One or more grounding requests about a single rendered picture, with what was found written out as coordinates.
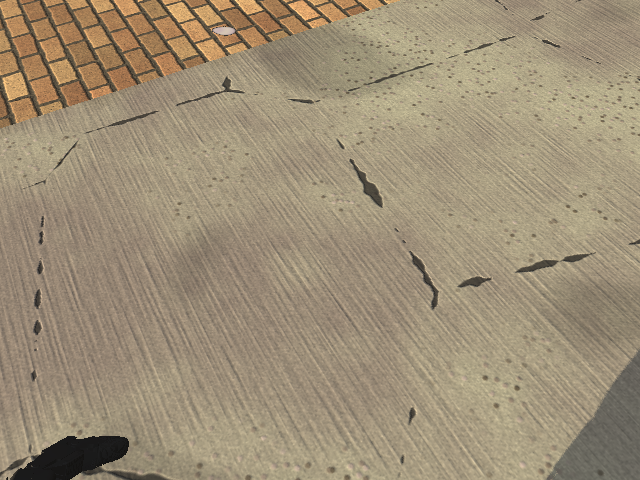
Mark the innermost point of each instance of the robot left hand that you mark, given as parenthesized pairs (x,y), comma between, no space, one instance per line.
(70,456)

